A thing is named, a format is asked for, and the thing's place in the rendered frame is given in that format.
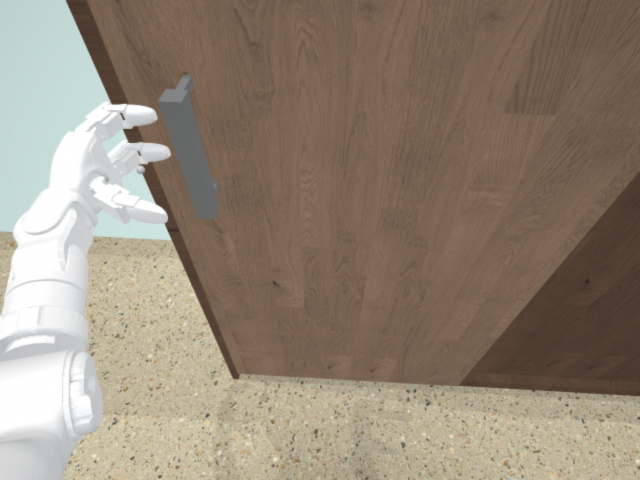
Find robot left upper arm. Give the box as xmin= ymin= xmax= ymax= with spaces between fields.
xmin=0 ymin=349 xmax=103 ymax=480

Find wardrobe door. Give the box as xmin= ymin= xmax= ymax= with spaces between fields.
xmin=470 ymin=171 xmax=640 ymax=382
xmin=87 ymin=0 xmax=640 ymax=386

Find robot left forearm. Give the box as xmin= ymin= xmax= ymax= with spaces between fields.
xmin=0 ymin=188 xmax=98 ymax=362

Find left robot hand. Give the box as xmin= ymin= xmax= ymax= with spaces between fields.
xmin=48 ymin=102 xmax=171 ymax=224

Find handle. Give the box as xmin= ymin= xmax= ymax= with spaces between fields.
xmin=158 ymin=75 xmax=219 ymax=219

